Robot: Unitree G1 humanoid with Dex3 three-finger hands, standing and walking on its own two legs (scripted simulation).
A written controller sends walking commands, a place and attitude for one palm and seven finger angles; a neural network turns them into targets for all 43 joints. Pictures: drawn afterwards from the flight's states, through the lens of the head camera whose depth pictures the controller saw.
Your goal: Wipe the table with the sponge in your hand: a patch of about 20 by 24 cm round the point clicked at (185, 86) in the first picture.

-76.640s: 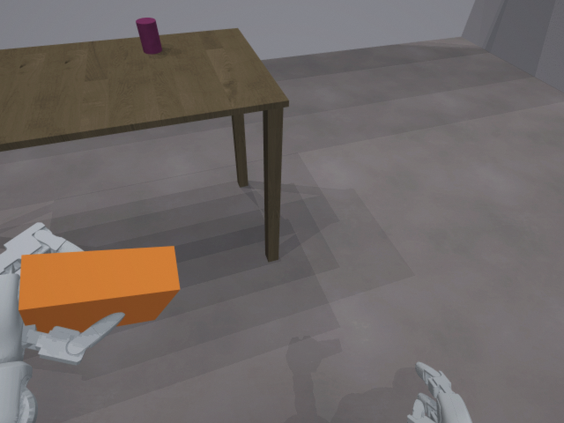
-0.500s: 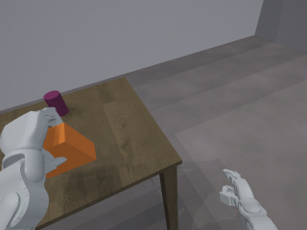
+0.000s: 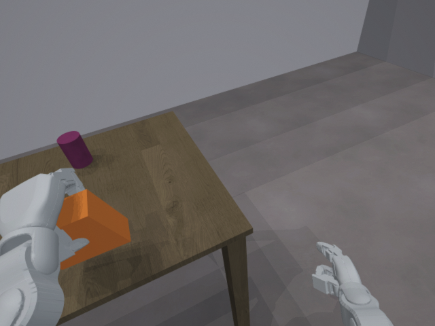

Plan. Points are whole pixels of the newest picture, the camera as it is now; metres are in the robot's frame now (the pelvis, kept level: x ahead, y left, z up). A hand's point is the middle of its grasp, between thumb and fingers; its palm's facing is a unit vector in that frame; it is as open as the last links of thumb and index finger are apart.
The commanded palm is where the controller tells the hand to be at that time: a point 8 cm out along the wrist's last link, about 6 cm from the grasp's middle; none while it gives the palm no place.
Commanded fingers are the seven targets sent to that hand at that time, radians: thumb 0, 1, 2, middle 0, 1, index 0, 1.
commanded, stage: bring the sponge back beside the body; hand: left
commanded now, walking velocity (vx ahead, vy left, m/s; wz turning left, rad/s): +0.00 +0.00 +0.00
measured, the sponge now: (82, 236) +0.21 +0.29 +0.10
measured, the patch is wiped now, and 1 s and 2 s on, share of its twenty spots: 1.00 1.00 1.00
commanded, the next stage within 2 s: step back with the hand held close in 0.50 s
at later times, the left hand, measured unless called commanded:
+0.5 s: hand (68, 220) +0.20 +0.28 +0.16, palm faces +0.24 -0.18 -0.95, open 9.0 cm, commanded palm +0.15 +0.28 +0.23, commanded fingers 0.00 0.10 1.30 -1.20 -1.60 -1.20 -1.60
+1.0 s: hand (59, 221) +0.18 +0.26 +0.19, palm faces +0.39 -0.81 -0.43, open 9.0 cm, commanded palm +0.12 +0.30 +0.22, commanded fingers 0.00 0.10 1.30 -1.20 -1.60 -1.20 -1.60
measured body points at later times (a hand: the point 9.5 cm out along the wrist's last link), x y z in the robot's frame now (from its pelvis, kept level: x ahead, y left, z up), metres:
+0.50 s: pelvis +0.00 +0.00 +0.00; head -0.03 -0.06 +0.45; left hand +0.18 +0.28 +0.21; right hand +0.28 -0.18 -0.06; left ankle +0.00 +0.10 -0.74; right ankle -0.01 -0.06 -0.74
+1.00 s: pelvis -0.03 +0.01 -0.01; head -0.04 +0.01 +0.44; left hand +0.15 +0.30 +0.22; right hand +0.12 -0.25 -0.10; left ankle +0.00 +0.10 -0.74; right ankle -0.01 -0.06 -0.74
